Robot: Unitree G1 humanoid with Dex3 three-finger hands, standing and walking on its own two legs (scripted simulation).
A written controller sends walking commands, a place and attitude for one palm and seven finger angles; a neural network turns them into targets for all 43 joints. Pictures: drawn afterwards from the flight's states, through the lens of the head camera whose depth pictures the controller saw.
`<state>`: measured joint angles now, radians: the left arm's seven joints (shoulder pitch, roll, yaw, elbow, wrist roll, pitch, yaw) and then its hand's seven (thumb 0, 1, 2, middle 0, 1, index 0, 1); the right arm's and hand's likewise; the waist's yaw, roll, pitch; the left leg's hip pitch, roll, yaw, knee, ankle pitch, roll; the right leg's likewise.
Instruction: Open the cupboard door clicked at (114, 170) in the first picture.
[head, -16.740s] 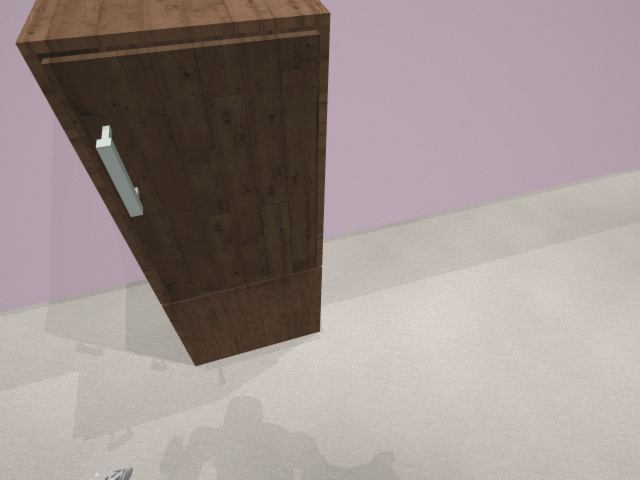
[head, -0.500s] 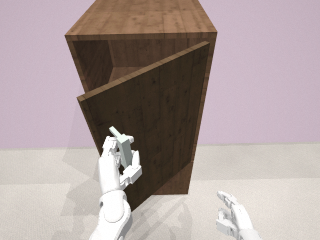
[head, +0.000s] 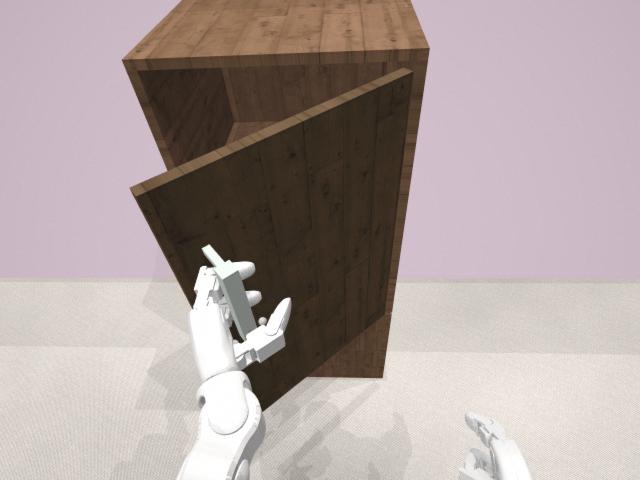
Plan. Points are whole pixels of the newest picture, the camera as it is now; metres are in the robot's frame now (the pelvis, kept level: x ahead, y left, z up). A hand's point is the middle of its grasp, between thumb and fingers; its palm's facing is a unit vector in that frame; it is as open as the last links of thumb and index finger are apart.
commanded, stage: open thumb and fingers to let go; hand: left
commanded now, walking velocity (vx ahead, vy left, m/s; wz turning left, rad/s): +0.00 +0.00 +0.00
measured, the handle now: (231, 296) +0.32 +0.13 +0.09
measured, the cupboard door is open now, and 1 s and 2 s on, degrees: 42 44 44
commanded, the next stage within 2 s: slide the hand sideways off the handle in 0.50 s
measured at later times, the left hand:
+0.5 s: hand (253, 317) +0.28 +0.10 +0.09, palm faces +0.31 -0.95 -0.01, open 15.1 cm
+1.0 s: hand (251, 353) +0.24 +0.09 +0.09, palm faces -0.11 -0.99 +0.02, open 16.2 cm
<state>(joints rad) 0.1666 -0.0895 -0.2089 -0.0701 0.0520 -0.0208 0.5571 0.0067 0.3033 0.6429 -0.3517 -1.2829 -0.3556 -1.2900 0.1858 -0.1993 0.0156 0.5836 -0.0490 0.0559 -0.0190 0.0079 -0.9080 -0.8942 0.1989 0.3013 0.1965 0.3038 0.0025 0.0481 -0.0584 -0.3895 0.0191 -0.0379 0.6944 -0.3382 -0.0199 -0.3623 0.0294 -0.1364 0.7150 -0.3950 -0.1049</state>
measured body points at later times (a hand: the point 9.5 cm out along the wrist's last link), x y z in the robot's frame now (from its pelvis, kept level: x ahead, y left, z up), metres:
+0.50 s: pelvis +0.00 +0.04 +0.00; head -0.01 +0.02 +0.45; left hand +0.26 +0.15 +0.09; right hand +0.18 -0.18 -0.09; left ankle +0.02 +0.16 -0.72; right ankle -0.01 -0.04 -0.72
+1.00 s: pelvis -0.02 +0.07 -0.01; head -0.03 +0.07 +0.44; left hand +0.24 +0.15 +0.09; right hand +0.15 -0.14 -0.08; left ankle +0.02 +0.16 -0.72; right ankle -0.01 -0.04 -0.72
